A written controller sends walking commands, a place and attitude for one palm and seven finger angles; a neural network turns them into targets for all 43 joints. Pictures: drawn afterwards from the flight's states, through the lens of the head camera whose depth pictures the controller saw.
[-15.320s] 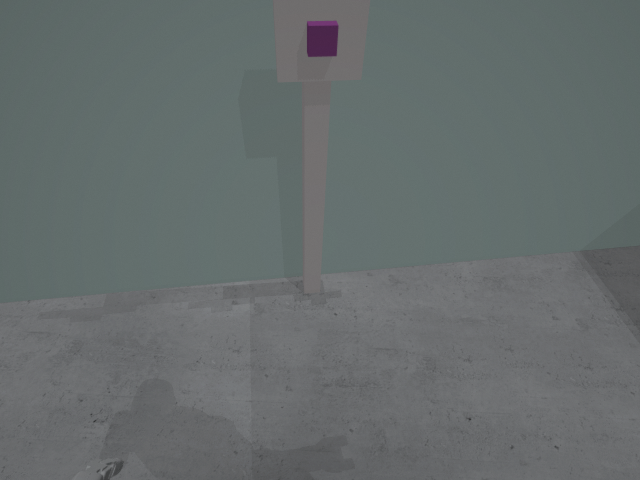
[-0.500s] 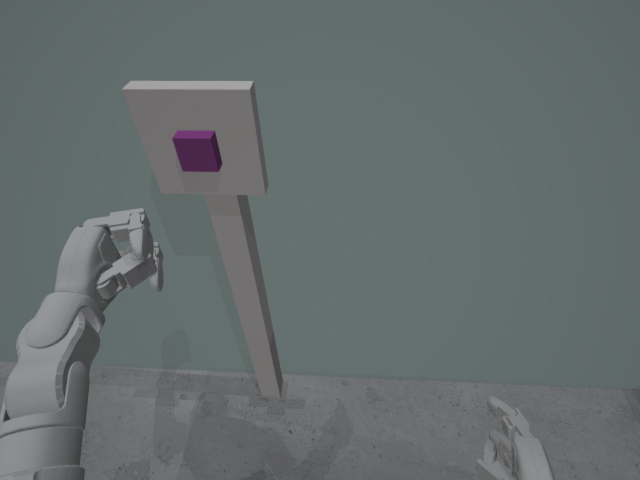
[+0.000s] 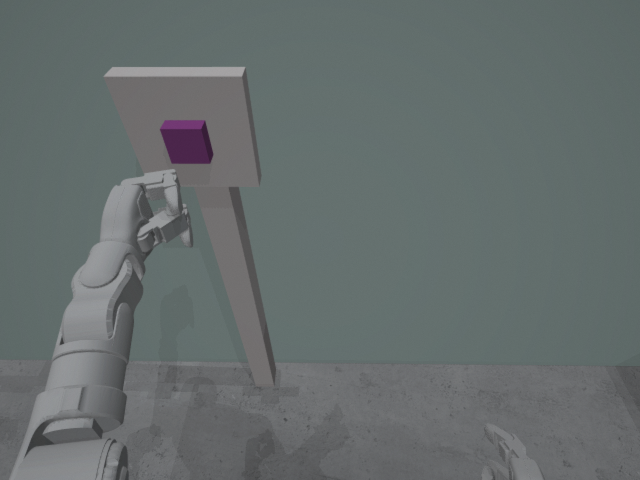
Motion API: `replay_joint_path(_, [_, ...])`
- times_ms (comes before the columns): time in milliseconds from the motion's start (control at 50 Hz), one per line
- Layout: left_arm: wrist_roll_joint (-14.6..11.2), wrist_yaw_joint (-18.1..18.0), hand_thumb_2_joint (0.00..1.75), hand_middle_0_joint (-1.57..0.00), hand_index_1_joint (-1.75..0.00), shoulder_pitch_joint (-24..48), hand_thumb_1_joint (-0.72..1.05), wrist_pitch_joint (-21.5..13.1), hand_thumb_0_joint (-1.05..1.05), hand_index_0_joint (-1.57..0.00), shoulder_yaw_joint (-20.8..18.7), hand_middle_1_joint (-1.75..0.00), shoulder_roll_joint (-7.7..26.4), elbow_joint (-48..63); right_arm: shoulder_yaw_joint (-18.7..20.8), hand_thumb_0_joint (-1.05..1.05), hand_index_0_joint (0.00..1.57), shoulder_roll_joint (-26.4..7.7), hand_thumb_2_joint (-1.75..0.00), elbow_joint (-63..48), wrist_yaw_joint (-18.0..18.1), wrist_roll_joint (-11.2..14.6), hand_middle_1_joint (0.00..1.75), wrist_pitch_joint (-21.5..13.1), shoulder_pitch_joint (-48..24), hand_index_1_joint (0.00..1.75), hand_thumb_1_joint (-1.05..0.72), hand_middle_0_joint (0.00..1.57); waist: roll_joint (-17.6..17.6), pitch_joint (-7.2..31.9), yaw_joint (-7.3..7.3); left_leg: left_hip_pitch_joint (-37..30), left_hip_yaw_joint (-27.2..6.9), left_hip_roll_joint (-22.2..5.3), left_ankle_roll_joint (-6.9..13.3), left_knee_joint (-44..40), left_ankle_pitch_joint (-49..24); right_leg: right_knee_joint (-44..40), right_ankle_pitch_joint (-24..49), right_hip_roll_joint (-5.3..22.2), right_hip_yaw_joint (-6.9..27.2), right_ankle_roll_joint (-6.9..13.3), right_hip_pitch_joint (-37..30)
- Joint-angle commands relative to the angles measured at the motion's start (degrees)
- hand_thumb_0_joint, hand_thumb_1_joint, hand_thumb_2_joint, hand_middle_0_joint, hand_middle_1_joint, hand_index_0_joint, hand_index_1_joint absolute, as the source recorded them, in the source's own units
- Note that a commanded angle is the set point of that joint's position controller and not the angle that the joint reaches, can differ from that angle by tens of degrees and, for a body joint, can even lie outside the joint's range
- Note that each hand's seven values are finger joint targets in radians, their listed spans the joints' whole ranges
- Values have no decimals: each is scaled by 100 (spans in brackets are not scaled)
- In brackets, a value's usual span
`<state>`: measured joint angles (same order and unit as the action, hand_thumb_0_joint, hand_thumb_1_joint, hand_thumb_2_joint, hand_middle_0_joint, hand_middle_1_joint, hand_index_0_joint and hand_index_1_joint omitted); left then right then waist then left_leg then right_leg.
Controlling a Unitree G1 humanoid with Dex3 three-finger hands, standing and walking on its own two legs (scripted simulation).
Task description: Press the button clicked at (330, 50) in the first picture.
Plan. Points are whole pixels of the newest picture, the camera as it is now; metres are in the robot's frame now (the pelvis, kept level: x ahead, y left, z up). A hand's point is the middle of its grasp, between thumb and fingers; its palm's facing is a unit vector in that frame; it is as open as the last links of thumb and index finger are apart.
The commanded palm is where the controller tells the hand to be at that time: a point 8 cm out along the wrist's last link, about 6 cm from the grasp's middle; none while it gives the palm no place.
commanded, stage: aim a knuckle at the button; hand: left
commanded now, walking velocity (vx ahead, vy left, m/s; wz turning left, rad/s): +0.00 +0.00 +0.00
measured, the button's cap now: (188, 141) +0.52 +0.22 +0.18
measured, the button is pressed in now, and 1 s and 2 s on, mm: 0 0 8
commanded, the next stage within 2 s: press the button with the knuckle in 0.92 s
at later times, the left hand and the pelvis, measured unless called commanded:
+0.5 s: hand (199, 196) +0.44 +0.19 +0.14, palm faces +0.07 -1.00 -0.01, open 3.1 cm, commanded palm +0.40 +0.24 +0.15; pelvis +0.01 -0.01 +0.00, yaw -2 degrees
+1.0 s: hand (202, 197) +0.43 +0.18 +0.15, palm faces +0.06 -1.00 +0.00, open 3.1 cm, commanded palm +0.40 +0.24 +0.15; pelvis +0.01 +0.00 +0.00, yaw -1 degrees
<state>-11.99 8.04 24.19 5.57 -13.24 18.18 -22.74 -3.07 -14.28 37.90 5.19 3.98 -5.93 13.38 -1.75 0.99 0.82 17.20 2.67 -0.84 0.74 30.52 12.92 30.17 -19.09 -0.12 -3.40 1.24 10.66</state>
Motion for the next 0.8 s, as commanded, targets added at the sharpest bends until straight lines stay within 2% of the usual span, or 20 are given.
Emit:
replay_joint_path(0, [-59,-9,90,-130,-150,2856,90,-586,0,-130,-330,-150,1173,757,309,0,20,-806,-90,-734,45,-10,30,-205,-290,30,-90,20,185,1410,144,-1299,-396,6,150,-226,-970,-498,1531,-27,162,-14,669])
replay_joint_path(40, [-16,-22,90,-130,-150,3078,90,-681,0,-130,-419,-150,1318,444,322,0,20,-821,-90,-682,46,-12,30,-167,-199,30,-90,20,33,1434,139,-1242,-397,11,138,-208,-897,-476,1425,-28,179,0,714])
replay_joint_path(80, [21,-44,90,-130,-150,3227,90,-798,0,-130,-487,-150,1416,168,344,0,20,-840,-90,-662,37,-21,30,-132,-119,30,-90,20,122,1488,138,-1184,-373,6,156,-184,-884,-468,1433,-28,201,-11,701])
replay_joint_path(100, [41,-38,90,-130,-150,3451,90,-873,0,-130,-432,-150,1401,122,340,0,20,-835,-90,-640,28,-24,30,-121,-83,30,-90,20,-106,1522,176,-1208,-343,24,155,-156,-901,-461,1468,-24,226,-8,741])
replay_joint_path(160, [71,-1,90,-130,-150,3747,90,-1056,0,-130,-349,-150,1349,-390,371,0,20,-867,-90,-565,-1,-30,30,-90,103,30,-90,20,83,1553,245,-1104,-356,24,167,-77,-882,-419,1478,-49,227,-11,811])
replay_joint_path(200, [90,17,90,-130,-150,3902,90,-1157,0,-130,-521,-150,1560,-730,399,0,20,-907,-90,-524,-9,-38,30,-56,237,30,-90,20,70,1652,253,-1055,-311,32,177,-30,-946,-384,1625,-46,262,-24,793])
replay_joint_path(260, [120,76,90,-130,-150,3732,90,-1312,0,-130,-571,-150,1557,-861,433,0,20,-912,-90,-592,-67,-56,30,-22,340,30,-90,20,-69,1877,167,-1061,-295,44,177,29,-1155,-279,1866,-57,255,-1,680])
replay_joint_path(280, [111,92,90,-130,-150,3490,90,-1328,0,-130,-672,-150,1654,-946,445,0,20,-922,-90,-613,-79,-45,30,3,367,30,-90,20,14,1920,110,-1021,-285,39,178,28,-1248,-263,1999,-58,263,1,575])
replay_joint_path(360, [55,165,90,-130,-150,3275,90,-1374,0,-130,-873,-150,1845,-917,467,0,20,-953,-90,-698,-100,-43,30,77,432,30,-90,20,313,1801,85,-737,-198,47,217,15,-1186,-277,2170,-74,290,-50,427])
replay_joint_path(440, [43,220,90,-130,-150,3302,90,-1440,0,-130,-1028,-150,2059,-402,485,0,20,-935,-90,-782,-88,-31,30,112,409,30,-90,20,-42,1939,73,-867,-133,46,230,16,-1285,-268,2343,-78,346,-56,361])
replay_joint_path(460, [38,231,90,-130,-150,3209,90,-1452,0,-130,-1055,-150,2093,-340,492,0,20,-937,-90,-774,-82,-31,30,122,406,30,-90,20,20,1923,90,-869,-130,35,243,41,-1345,-261,2442,-80,360,-63,318])
replay_joint_path(500, [1,292,90,-130,-150,3156,90,-1440,0,-130,-984,-150,1992,-173,492,0,20,-910,-90,-785,-76,-18,30,123,385,30,-90,20,-160,1944,99,-943,-126,41,231,30,-1379,-256,2505,-84,346,-57,329])
replay_joint_path(520, [-32,331,90,-130,-150,3080,90,-1403,0,-130,-895,-150,1848,-185,489,0,20,-903,-90,-797,-72,-11,30,118,377,30,-90,20,-137,1893,122,-981,-136,41,234,28,-1380,-269,2462,-98,320,-53,396])
replay_joint_path(580, [-94,415,90,-130,-150,3154,90,-1272,0,-130,-778,-150,1759,-311,488,0,20,-923,-90,-754,-27,25,30,130,355,30,-90,20,72,1667,224,-949,-138,25,249,39,-1211,-330,2289,-110,310,-85,599])
replay_joint_path(620, [-80,419,90,-130,-150,3495,90,-1209,0,-130,-486,-150,1504,-245,472,0,20,-907,-90,-731,-18,39,30,124,328,30,-90,20,-237,1595,303,-1074,-188,26,231,51,-1134,-351,2036,-115,280,-52,846])
replay_joint_path(660, [-86,363,90,-130,-150,3564,90,-1196,0,-130,-342,-150,1295,-189,475,0,20,-897,-90,-726,-29,19,30,98,351,30,-90,20,-61,1718,321,-1193,-259,15,234,89,-1160,-338,1930,-133,238,-37,903])
replay_joint_path(680, [-76,317,90,-130,-150,3570,90,-1188,0,-130,-470,-150,1438,-264,488,0,20,-917,-90,-696,-23,16,30,103,349,30,-90,20,-91,1764,305,-1234,-272,3,224,89,-1195,-328,1941,-131,242,-36,919])
replay_joint_path(720, [-75,243,90,-130,-150,3597,90,-1170,0,-130,-369,-150,1278,-308,461,0,20,-900,-90,-704,-42,5,30,103,314,30,-90,20,-36,1754,287,-1218,-302,15,212,84,-1182,-309,1895,-125,215,-30,942])
replay_joint_path(760, [-20,149,90,-130,-150,3535,90,-1164,0,-130,-623,-150,1569,-460,452,0,20,-929,-90,-681,-48,-15,30,127,320,30,-90,20,61,1766,211,-1087,-305,18,210,100,-1193,-274,1899,-110,224,-17,829])
replay_joint_path(780, [23,119,90,-130,-150,3579,90,-1178,0,-130,-564,-150,1519,-411,444,0,20,-913,-90,-717,-60,-14,30,134,296,30,-90,20,50,1808,226,-1123,-307,21,208,89,-1254,-240,1966,-100,220,-23,818])
